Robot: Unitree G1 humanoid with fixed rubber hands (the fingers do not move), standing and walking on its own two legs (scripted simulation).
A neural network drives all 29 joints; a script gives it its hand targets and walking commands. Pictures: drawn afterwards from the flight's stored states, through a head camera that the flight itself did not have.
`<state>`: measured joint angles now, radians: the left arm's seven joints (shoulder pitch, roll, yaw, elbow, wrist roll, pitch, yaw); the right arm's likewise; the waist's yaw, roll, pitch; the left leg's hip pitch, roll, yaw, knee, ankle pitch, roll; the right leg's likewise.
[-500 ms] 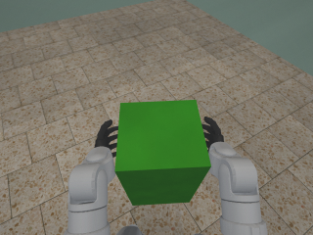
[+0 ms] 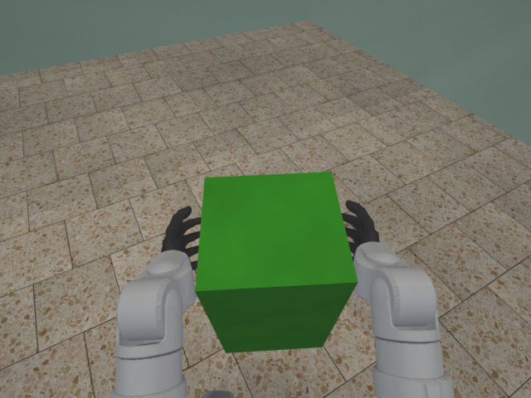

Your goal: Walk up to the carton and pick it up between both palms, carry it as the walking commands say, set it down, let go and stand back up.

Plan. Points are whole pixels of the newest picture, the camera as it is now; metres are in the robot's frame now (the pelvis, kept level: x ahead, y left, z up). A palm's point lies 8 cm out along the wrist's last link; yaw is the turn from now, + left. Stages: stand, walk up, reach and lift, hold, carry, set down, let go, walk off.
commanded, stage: carry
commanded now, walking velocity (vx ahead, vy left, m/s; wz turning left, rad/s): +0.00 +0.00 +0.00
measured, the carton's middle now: (271, 274) +0.28 +0.02 +0.04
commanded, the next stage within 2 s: none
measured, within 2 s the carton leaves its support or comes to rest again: neither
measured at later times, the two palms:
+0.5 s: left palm (156, 303) +0.20 +0.16 +0.10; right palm (365, 292) +0.23 -0.10 +0.10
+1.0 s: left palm (125, 355) +0.14 +0.18 +0.10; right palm (358, 335) +0.17 -0.08 +0.10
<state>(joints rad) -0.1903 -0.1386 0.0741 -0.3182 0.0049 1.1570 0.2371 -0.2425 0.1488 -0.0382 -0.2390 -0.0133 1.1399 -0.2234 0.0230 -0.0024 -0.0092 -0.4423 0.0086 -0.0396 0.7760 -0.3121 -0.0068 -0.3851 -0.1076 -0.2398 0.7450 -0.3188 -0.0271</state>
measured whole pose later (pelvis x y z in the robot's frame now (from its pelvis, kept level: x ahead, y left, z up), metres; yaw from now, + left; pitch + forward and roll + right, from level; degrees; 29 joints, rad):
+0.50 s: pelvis -0.07 +0.01 +0.01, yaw +1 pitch +1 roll -1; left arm -0.20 -0.14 0.07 -0.30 0.01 1.16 0.24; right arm -0.25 0.15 -0.05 -0.23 -0.02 1.14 -0.22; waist 0.02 0.02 -0.02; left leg -0.50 0.02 -0.05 0.90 -0.28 -0.01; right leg -0.31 -0.07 -0.24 0.65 -0.34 -0.03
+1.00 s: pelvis -0.12 +0.02 +0.01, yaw +2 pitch -1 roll -1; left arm -0.20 -0.14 0.07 -0.30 0.00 1.11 0.23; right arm -0.25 0.15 -0.05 -0.24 -0.02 1.11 -0.22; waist 0.02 0.01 0.00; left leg -0.43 0.00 -0.05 0.71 -0.27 -0.01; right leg -0.36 -0.09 -0.24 0.70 -0.32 -0.02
